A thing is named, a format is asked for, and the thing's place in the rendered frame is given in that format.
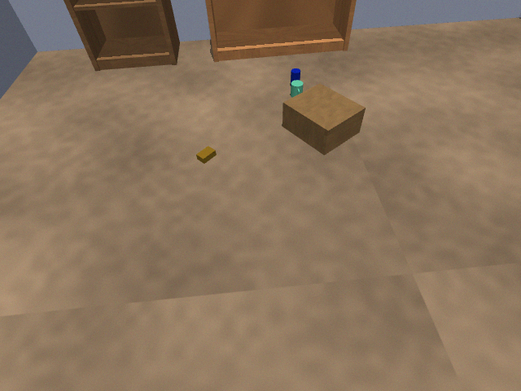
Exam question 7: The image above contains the bookshelf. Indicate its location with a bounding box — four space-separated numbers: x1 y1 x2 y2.
205 0 357 62
64 0 180 71

